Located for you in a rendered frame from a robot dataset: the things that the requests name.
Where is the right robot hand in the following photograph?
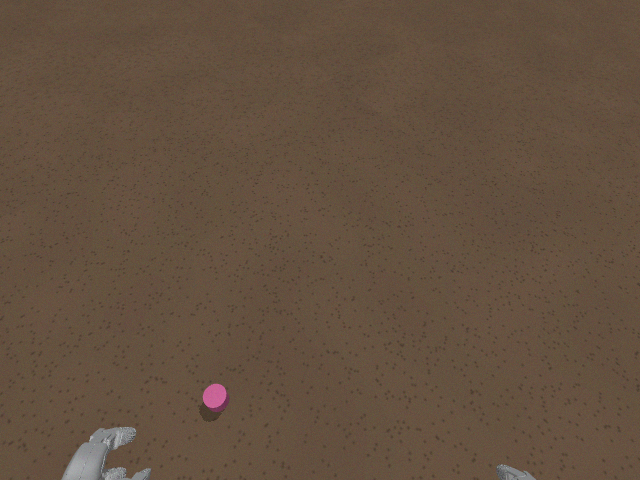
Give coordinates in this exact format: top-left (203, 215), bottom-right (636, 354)
top-left (496, 464), bottom-right (536, 480)

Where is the tin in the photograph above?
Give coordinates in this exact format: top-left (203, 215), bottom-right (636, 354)
top-left (203, 384), bottom-right (229, 412)

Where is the left robot hand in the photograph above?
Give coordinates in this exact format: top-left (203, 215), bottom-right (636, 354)
top-left (61, 427), bottom-right (152, 480)

